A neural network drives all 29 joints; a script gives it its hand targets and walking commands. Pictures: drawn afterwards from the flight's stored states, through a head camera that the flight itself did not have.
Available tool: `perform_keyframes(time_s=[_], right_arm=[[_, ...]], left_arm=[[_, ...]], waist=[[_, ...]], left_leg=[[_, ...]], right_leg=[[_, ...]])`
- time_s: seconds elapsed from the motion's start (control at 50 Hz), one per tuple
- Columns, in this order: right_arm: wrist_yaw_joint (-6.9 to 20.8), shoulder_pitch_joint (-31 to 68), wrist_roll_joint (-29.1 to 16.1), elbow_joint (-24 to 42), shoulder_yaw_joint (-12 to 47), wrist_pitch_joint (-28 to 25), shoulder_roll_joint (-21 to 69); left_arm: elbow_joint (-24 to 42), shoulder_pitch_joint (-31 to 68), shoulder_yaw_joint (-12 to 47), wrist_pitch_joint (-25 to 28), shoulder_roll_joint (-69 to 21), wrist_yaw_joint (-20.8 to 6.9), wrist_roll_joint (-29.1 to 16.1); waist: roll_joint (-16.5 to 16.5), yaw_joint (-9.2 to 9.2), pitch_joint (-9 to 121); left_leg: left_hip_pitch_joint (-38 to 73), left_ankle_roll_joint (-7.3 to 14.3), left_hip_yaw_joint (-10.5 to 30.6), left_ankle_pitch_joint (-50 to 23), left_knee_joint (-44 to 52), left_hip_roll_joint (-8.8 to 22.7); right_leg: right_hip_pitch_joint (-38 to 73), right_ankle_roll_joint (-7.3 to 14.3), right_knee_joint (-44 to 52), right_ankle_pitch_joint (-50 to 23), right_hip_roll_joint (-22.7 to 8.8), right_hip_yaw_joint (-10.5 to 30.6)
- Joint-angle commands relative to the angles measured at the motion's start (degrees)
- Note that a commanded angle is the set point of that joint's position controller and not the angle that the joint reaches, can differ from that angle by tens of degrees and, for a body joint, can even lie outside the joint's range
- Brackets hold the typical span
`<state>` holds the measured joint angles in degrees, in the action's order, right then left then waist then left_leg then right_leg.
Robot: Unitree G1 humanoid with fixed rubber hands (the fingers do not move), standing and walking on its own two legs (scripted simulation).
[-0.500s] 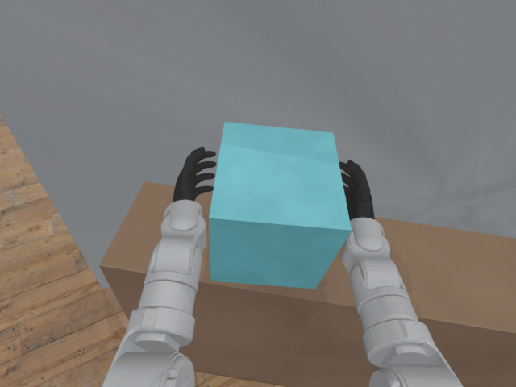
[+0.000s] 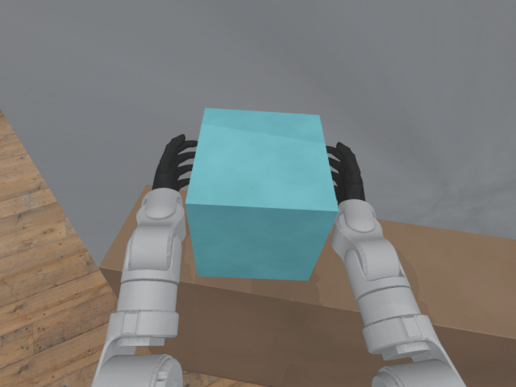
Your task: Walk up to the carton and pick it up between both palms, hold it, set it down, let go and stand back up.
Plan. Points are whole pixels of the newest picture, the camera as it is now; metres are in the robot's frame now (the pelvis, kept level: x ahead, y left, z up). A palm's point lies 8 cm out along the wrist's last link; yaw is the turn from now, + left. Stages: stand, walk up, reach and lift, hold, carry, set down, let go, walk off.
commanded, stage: reach and lift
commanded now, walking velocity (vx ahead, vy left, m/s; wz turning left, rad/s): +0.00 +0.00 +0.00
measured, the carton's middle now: (257, 196) +0.38 +0.01 +0.11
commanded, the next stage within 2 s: hold in 0.72 s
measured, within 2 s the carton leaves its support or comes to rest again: neither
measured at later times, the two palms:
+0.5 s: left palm (163, 195) +0.34 +0.14 +0.15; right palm (354, 207) +0.33 -0.12 +0.14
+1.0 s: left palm (171, 164) +0.38 +0.13 +0.18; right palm (361, 177) +0.36 -0.13 +0.17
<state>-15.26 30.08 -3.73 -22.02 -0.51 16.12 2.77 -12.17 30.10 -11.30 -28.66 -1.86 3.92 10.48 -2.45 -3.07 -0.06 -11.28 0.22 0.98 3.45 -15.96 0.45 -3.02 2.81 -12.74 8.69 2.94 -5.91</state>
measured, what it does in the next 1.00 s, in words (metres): stands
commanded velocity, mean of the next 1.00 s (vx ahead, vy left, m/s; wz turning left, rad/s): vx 0.00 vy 0.00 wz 0.00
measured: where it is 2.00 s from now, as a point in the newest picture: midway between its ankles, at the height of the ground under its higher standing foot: outside the picture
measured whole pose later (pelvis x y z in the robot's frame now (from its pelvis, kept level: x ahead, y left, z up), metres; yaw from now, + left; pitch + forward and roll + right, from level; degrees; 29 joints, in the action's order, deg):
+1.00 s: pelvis -0.01 +0.02 +0.00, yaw -4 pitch +2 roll -1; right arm -13.0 38.6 -3.6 -21.4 -2.2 29.8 0.8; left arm -8.5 36.0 -16.1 -40.3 -4.8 4.0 14.0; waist -0.2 -2.6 4.7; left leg -6.8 1.5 -3.6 -6.4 1.9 0.0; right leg -4.7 1.9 -4.8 2.3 2.5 -1.3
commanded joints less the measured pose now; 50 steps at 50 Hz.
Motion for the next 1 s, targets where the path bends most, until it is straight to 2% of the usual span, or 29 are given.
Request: perform_keyframes(time_s=[0.0,0.12,0.26,0.28,0.3,0.34,0.38,0.42,0.46,0.48,0.52,0.56,0.6,0.62,0.64,0.66,0.7,0.74,0.76,0.78,0.86,0.88,0.92,0.96,0.98], right_arm=[[3.6,38.6,-3.4,16.2,20.5,-2.6,27.9],[3.5,39.7,-4.0,16.9,19.4,-2.1,26.3],[4.4,41.8,-3.3,16.6,17.4,-2.5,24.7],[5.1,34.5,-4.6,19.7,24.3,-1.2,27.6],[5.4,34.9,-6.9,22.4,27.9,0.1,27.3],[4.9,31.3,-8.2,22.6,30.0,3.0,25.4],[3.4,32.7,-11.0,26.1,33.5,6.1,24.4],[2.2,33.6,-13.4,28.1,33.6,9.5,23.8],[1.5,37.1,-14.0,29.2,31.8,12.0,26.6],[1.6,40.1,-13.8,29.5,30.9,12.7,29.4],[2.6,44.5,-12.2,29.0,27.6,13.8,34.3],[3.6,47.5,-10.8,26.8,25.1,13.8,36.2],[4.6,51.4,-8.9,24.8,23.1,13.7,36.4],[5.1,52.6,-8.4,23.5,21.8,13.6,36.3],[5.5,51.5,-6.9,19.4,19.5,13.8,35.8],[5.9,52.5,-5.5,16.7,17.7,13.7,34.1],[6.7,52.6,-3.5,13.0,14.2,13.4,32.0],[7.2,51.4,-1.6,7.9,10.7,13.0,29.6],[7.4,53.5,-1.8,8.2,11.0,12.5,30.3],[7.4,53.1,-1.8,7.5,10.9,12.0,29.7],[6.8,49.2,-4.0,10.2,14.8,10.3,30.3],[6.5,48.5,-4.4,11.5,16.0,10.0,30.3],[5.8,46.4,-6.1,14.5,18.7,9.8,29.7],[5.5,43.7,-5.7,16.7,19.8,9.7,29.2],[5.3,42.5,-6.2,17.7,20.1,9.5,28.8]], left_arm=[[11.7,37.0,27.5,3.0,-29.4,-10.7,-6.0],[13.1,37.5,26.8,1.2,-29.1,-11.0,-4.9],[13.8,38.8,27.0,0.0,-29.6,-9.9,-4.0],[15.4,30.4,28.6,-0.1,-30.9,-8.1,-7.9],[18.9,30.6,32.6,-0.6,-32.0,-6.3,-10.1],[22.2,29.0,34.3,-2.9,-29.7,-4.6,-12.6],[24.0,29.9,35.8,-5.6,-27.2,-3.0,-15.5],[23.2,29.6,34.8,-8.7,-26.2,-2.2,-15.9],[21.4,32.5,34.7,-11.4,-28.4,-2.3,-16.4],[20.9,35.5,33.7,-12.1,-29.9,-2.6,-16.1],[20.8,41.9,34.4,-12.2,-34.9,-3.2,-15.2],[21.9,47.5,33.7,-11.4,-36.9,-3.0,-14.4],[18.9,51.4,32.6,-10.8,-37.7,-3.0,-13.5],[17.9,52.6,32.1,-10.6,-37.5,-3.1,-13.3],[17.2,54.7,31.3,-10.3,-36.7,-3.2,-12.5],[13.7,54.8,28.9,-10.3,-35.1,-3.6,-11.2],[8.6,53.2,26.5,-10.3,-35.1,-4.7,-9.0],[5.3,53.9,23.8,-9.7,-33.9,-6.0,-7.4],[3.3,52.6,22.1,-9.3,-34.2,-6.6,-6.9],[2.9,52.4,21.5,-8.7,-34.2,-7.1,-6.5],[8.4,47.8,21.3,-7.2,-34.7,-8.1,-5.5],[9.2,46.2,21.0,-7.3,-34.4,-8.3,-5.5],[12.6,43.1,22.0,-8.0,-34.0,-8.7,-5.4],[14.1,39.8,22.1,-9.0,-33.4,-9.0,-4.4],[15.9,38.9,22.2,-9.4,-32.6,-9.2,-4.6]], waist=[[2.7,-1.18,30.1],[3.5,-1.31,29.0],[5.0,-1.14,28.6],[15.0,1.07,35.0],[13.0,0.87,41.3],[10.6,1.63,40.8],[6.5,2.73,38.4],[1.0,3.18,30.9],[-0.1,3.64,24.3],[-0.5,4.04,23.8],[-0.6,3.58,26.7],[1.2,3.48,31.4],[2.3,3.09,34.3],[3.4,3.47,34.7],[3.8,2.65,35.1],[4.0,3.03,34.3],[6.1,2.52,33.1],[6.2,1.15,32.4],[5.8,1.46,33.3],[5.7,0.99,33.8],[5.5,0.22,36.7],[4.4,0.68,37.1],[3.9,0.20,36.6],[3.7,-0.32,35.0],[3.5,0.02,33.7]], left_leg=[[15.2,1.6,1.7,-7.3,-0.5,-1.6],[17.8,0.7,1.3,-6.9,-0.4,-1.3],[21.1,-0.2,0.6,-5.6,-0.6,-0.7],[24.5,-0.9,3.1,-10.3,8.7,0.2],[29.3,-1.0,3.3,-17.2,8.6,0.9],[31.3,-1.7,4.0,-24.8,7.7,1.3],[29.8,-0.9,2.4,-25.2,7.3,1.6],[25.4,1.3,1.0,-17.0,7.9,1.6],[21.0,2.8,0.6,-8.1,8.4,2.0],[19.5,3.5,0.2,-5.5,7.5,1.8],[17.5,4.7,-0.1,-1.8,6.6,1.5],[15.9,5.2,0.0,0.5,5.9,1.6],[15.0,5.3,-0.8,1.6,5.7,1.3],[14.1,5.5,-0.8,1.7,5.7,1.5],[14.4,5.2,-1.1,4.0,5.8,1.3],[14.5,5.0,-1.1,3.6,5.4,1.0],[15.4,4.3,-1.9,4.0,6.3,0.9],[15.5,3.8,-2.1,3.1,7.0,0.5],[16.8,3.5,-1.8,0.1,7.2,0.7],[17.8,3.6,-1.7,-1.5,8.3,0.6],[23.6,2.5,-1.3,-15.0,10.7,0.5],[24.4,2.4,-1.4,-17.8,11.2,0.5],[26.9,1.9,-1.0,-21.5,11.6,0.7],[30.3,1.8,-0.9,-22.4,12.9,0.9],[30.4,1.8,-1.1,-22.1,13.2,0.9]], right_leg=[[5.4,-7.3,-1.1,-25.8,-2.4,3.4],[3.7,-6.9,-0.2,-22.5,-1.7,2.3],[0.2,-6.1,0.9,-15.7,-1.0,1.0],[-4.2,-3.0,2.1,-23.8,-4.0,7.0],[-4.6,-2.7,1.9,-29.4,-3.5,6.8],[-3.8,-2.2,2.7,-34.2,-3.1,7.0],[-2.7,-2.7,3.5,-31.2,-3.1,7.7],[-1.8,-3.7,3.9,-20.2,-2.3,7.4],[-5.2,-3.9,3.6,-10.3,-2.7,7.8],[-6.9,-4.2,3.3,-7.6,-3.5,8.1],[-9.8,-4.3,2.2,-0.3,-3.2,8.2],[-11.8,-3.6,1.0,1.8,-3.6,8.6],[-12.3,-3.4,0.2,3.5,-3.6,8.8],[-12.1,-3.4,-0.2,4.6,-3.7,8.4],[-13.6,-3.4,-0.2,7.1,-3.4,8.3],[-14.2,-3.2,0.3,7.7,-3.5,8.2],[-14.1,-2.7,1.9,8.7,-3.3,7.6],[-13.2,-3.0,3.3,6.8,-3.0,7.6],[-11.8,-2.9,3.7,3.6,-3.0,7.8],[-9.7,-3.0,4.4,1.2,-2.9,7.6],[-2.7,-3.2,6.4,-14.2,-2.0,7.0],[-1.5,-3.6,6.6,-17.3,-1.9,6.9],[0.3,-3.4,7.8,-20.2,-1.8,7.0],[0.5,-3.7,9.3,-20.0,-1.6,6.7],[0.3,-3.7,10.1,-19.4,-2.1,6.5]])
